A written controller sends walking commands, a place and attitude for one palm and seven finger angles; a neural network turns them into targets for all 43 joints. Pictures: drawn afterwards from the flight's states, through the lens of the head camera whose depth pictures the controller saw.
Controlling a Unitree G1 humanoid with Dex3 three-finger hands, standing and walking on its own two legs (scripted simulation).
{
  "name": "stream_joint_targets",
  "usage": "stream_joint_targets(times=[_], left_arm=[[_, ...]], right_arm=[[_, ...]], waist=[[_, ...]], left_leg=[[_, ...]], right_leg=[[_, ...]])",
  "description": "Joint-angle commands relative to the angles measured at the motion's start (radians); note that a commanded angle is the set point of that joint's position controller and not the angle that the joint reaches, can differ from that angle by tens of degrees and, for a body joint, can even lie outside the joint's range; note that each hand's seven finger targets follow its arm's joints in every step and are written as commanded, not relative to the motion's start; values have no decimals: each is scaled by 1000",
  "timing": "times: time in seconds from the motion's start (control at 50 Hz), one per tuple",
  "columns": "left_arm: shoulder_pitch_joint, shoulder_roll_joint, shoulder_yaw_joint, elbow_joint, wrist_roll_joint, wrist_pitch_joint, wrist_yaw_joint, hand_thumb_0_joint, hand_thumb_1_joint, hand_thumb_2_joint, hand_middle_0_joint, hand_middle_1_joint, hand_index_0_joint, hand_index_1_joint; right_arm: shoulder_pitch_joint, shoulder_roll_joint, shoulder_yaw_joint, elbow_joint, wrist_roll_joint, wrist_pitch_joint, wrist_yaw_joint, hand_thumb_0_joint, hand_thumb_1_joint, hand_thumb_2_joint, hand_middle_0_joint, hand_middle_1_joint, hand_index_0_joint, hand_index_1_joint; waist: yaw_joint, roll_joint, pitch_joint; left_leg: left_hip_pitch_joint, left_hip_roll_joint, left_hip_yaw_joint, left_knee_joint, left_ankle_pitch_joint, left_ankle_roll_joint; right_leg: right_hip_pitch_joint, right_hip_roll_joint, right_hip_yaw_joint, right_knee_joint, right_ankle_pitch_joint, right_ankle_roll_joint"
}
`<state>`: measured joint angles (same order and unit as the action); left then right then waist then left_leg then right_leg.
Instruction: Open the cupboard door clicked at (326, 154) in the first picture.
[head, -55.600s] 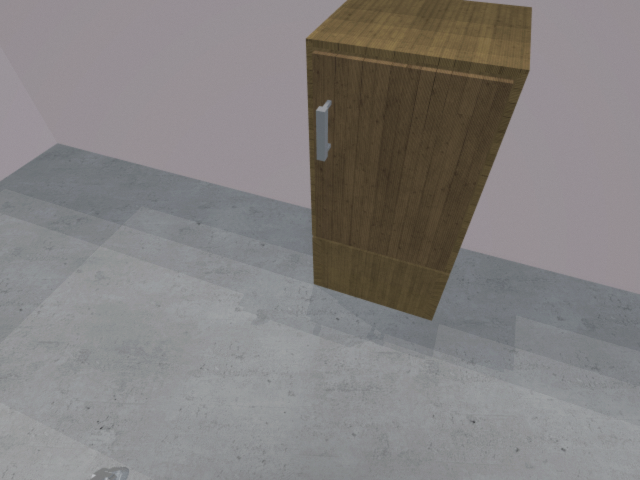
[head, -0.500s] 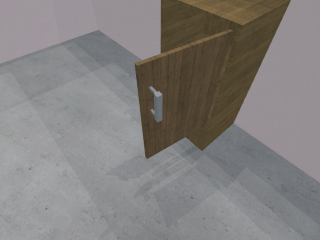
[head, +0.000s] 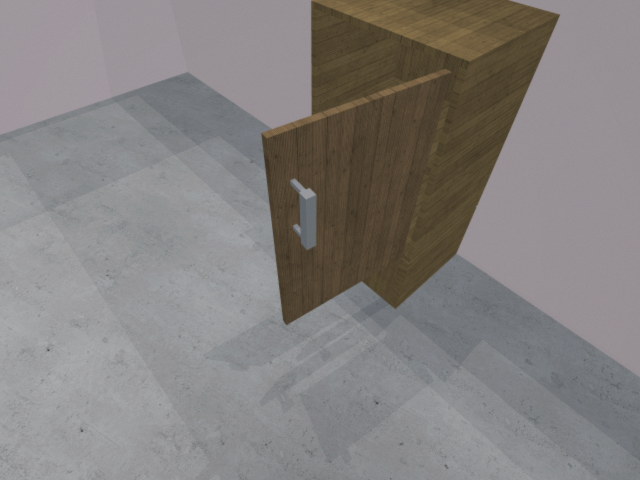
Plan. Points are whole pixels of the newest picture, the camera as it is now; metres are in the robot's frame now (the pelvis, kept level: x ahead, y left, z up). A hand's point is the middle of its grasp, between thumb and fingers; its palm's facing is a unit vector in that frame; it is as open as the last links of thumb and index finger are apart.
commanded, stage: look to check the result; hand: left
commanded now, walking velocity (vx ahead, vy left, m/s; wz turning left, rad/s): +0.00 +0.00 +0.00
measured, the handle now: (302, 214) +0.58 +0.07 -0.04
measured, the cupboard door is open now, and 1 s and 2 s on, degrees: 82 82 82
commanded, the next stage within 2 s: stand and wait in 0.52 s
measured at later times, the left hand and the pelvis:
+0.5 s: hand out of the picture -0.02 +0.15 -0.18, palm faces +0.04 -0.99 -0.16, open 7.4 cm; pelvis +0.01 -0.01 +0.00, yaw +0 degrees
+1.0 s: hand out of the picture -0.01 +0.14 -0.17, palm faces +0.05 -0.98 -0.17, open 7.4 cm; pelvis +0.02 -0.02 +0.00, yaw +1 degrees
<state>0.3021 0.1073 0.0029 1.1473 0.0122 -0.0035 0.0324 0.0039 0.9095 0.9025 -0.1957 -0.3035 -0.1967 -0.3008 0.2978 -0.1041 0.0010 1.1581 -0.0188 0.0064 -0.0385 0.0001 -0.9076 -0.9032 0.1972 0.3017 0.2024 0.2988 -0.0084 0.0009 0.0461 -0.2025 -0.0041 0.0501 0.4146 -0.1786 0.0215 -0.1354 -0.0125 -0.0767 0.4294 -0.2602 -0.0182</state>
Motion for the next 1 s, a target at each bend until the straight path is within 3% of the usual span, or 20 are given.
stream_joint_targets(times=[0.0,0.44,0.48,0.98], left_arm=[[86,90,17,-8,-5,-10,10,0,900,900,-200,-300,-200,-300],[89,89,13,-4,-7,-12,10,0,900,900,-200,-300,-200,-300],[95,93,14,-5,-6,-14,11,0,900,900,-200,-300,-200,-300],[97,96,16,-8,-7,-19,12,0,900,900,-200,-300,-200,-300]], right_arm=[[71,-83,-12,-20,-2,-10,-4,0,-900,-900,200,300,200,300],[57,-90,-7,-13,-1,-9,-5,0,-900,-900,200,300,200,300],[56,-93,-7,-16,0,-10,-6,0,-900,-900,200,300,200,300],[57,-94,-6,-7,1,-12,-9,0,-900,-900,200,300,200,300]], waist=[[3,-8,47],[1,14,62],[4,-8,51],[6,-8,46]], left_leg=[[-3,94,-103,-78,40,19],[14,94,-100,-77,66,14],[20,96,-104,-72,81,16],[36,97,-99,-63,143,12]], right_leg=[[-71,-94,91,-110,37,-24],[-71,-94,95,-124,49,-23],[-63,-92,94,-126,60,-22],[-28,-98,83,-135,127,-23]])
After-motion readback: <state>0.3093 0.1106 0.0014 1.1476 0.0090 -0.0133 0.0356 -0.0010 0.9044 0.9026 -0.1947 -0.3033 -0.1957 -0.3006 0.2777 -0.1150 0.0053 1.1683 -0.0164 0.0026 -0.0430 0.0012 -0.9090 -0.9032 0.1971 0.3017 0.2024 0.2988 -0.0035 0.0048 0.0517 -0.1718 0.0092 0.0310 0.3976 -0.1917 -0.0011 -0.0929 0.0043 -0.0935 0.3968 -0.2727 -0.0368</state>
